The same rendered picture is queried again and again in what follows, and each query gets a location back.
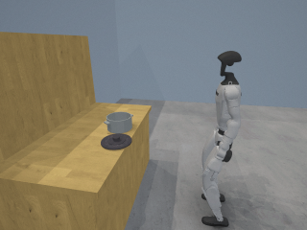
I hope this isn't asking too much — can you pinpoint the robot left shin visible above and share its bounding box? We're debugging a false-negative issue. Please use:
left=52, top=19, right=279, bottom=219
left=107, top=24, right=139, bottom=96
left=202, top=186, right=223, bottom=221

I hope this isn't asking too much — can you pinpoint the robot torso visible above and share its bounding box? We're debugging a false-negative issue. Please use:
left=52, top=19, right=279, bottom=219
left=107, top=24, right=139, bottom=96
left=215, top=81, right=242, bottom=149

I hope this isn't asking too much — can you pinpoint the lid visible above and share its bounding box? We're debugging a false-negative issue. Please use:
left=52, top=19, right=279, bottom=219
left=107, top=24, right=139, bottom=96
left=101, top=133, right=132, bottom=150

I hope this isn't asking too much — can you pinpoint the table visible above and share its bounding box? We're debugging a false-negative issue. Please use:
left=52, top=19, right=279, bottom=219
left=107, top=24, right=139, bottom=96
left=0, top=32, right=152, bottom=230

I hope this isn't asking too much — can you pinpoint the pot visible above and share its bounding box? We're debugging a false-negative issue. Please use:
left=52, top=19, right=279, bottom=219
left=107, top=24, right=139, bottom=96
left=104, top=111, right=133, bottom=134

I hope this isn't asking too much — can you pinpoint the robot left hand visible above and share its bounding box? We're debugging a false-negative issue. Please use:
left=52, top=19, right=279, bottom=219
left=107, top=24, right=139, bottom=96
left=202, top=156, right=223, bottom=181

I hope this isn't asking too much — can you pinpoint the knob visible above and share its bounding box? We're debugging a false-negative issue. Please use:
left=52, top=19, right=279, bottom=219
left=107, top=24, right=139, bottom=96
left=112, top=135, right=120, bottom=141

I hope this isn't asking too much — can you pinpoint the robot left forearm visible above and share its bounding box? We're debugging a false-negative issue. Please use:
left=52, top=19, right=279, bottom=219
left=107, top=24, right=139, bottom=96
left=214, top=121, right=239, bottom=160

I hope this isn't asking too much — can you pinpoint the robot left upper arm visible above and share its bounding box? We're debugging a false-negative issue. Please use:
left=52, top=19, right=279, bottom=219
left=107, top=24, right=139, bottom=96
left=224, top=85, right=241, bottom=128

